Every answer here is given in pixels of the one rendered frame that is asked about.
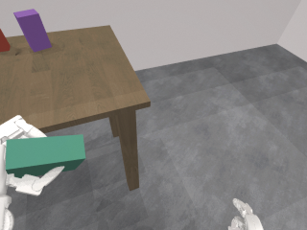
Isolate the sponge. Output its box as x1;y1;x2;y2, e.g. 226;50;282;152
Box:
5;134;86;178

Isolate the robot right hand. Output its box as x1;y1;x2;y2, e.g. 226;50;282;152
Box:
228;198;264;230

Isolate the table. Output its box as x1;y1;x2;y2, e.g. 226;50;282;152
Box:
0;25;151;191

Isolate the left robot forearm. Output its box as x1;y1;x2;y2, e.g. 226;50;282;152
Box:
0;195;14;230

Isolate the robot left hand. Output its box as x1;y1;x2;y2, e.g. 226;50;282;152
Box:
0;115;64;196

